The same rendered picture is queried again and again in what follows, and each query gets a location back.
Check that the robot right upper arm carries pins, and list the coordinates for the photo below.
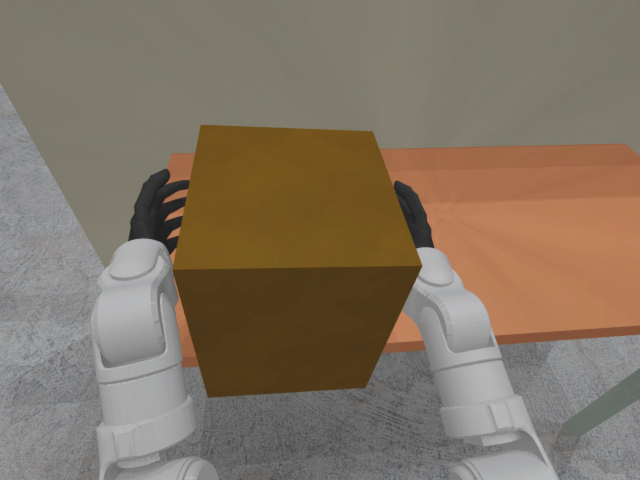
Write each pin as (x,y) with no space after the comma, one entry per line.
(514,464)

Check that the carton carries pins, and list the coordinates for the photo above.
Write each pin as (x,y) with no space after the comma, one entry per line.
(294,259)

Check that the right robot forearm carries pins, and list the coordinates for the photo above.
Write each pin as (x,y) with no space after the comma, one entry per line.
(479,405)

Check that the right robot hand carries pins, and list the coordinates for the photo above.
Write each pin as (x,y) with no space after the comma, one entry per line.
(414,214)

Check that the left robot hand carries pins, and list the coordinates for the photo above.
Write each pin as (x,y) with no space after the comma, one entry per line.
(148,221)

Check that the robot left upper arm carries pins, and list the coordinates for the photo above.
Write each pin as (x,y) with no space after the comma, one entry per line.
(189,468)

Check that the table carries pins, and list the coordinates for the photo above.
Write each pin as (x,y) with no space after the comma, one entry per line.
(546,236)

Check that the left robot forearm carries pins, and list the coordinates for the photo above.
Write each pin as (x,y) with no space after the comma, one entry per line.
(137,354)

